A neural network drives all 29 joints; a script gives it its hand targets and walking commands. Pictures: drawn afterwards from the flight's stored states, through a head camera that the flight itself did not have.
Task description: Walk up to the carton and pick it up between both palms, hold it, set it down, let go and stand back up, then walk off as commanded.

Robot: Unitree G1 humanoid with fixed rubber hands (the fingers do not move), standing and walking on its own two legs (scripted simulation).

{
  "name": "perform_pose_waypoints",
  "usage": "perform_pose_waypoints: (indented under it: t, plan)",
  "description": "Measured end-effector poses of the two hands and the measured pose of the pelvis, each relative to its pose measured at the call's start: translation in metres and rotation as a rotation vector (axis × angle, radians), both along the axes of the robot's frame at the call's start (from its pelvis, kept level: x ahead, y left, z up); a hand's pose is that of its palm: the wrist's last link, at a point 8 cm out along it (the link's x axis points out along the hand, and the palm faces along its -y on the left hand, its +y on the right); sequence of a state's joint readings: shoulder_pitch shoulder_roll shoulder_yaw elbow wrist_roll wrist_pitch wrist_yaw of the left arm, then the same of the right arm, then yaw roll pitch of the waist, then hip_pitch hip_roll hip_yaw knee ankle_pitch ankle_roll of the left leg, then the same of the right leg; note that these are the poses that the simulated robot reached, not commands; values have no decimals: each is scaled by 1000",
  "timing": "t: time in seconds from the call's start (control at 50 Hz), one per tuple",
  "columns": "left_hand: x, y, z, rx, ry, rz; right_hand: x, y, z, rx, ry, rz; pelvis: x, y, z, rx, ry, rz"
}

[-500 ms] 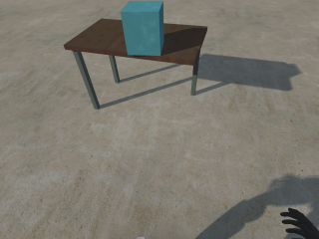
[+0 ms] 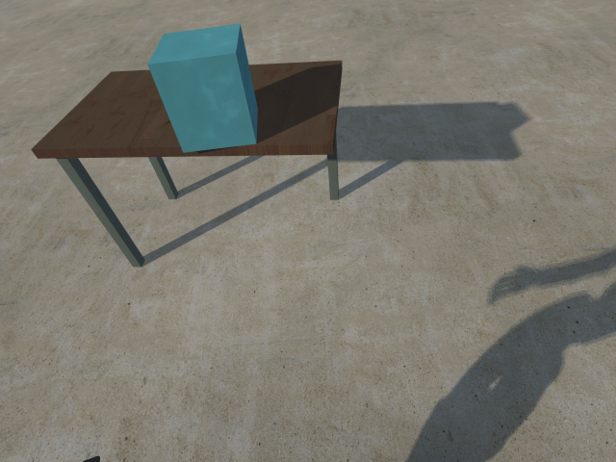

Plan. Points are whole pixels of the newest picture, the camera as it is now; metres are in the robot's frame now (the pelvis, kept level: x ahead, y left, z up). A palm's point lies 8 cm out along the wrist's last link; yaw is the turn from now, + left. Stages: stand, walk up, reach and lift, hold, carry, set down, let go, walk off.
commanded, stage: walk up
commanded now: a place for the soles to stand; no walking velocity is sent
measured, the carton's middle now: (211, 89) +1.05 +0.26 +0.01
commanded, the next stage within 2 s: none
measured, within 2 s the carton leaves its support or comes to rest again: neither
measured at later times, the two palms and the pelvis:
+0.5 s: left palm out of the picture +0.22 +0.46 -0.06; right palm out of the picture +0.14 -0.22 -0.06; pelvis +0.13 +0.12 +0.02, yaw -1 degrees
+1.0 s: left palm out of the picture +0.34 +0.59 -0.04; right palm (413, 378) +0.27 -0.13 -0.09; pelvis +0.23 +0.22 -0.01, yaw -4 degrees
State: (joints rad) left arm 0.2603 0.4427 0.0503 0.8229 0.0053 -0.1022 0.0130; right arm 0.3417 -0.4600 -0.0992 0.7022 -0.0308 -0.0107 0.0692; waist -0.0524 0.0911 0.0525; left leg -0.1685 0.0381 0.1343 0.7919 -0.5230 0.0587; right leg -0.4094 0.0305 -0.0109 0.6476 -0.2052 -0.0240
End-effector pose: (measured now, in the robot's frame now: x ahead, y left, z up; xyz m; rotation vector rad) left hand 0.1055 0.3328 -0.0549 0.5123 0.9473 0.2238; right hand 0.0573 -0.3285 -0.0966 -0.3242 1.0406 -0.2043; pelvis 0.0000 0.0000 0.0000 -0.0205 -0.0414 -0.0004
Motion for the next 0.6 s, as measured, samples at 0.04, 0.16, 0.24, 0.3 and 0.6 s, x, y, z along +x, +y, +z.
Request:
perform_pose_waypoints:
  t: [0.04, 0.16, 0.24, 0.3, 0.6]
  plan:
    - [2, 3, 3, 3, -14, 22, 24, 6, 3, 8, -33, 14, 12, 2, 2, -6, -29, 5]
    - [7, 43, 25, 77, 1, 66, 88, 20, 14, 2, -102, 72, 38, 20, 8, 11, -46, 39]
    - [20, 78, 31, 109, 4, 72, 110, 43, 14, 3, -80, 90, 55, 42, 7, 0, -39, 52]
    - [33, 109, 26, 113, 17, 74, 119, 63, 14, -17, -44, 86, 69, 66, 4, -22, -14, 56]
    - [160, 128, -4, -30, 104, -68, 91, 118, 36, -75, 172, -95, 152, 135, 22, -30, 95, -51]
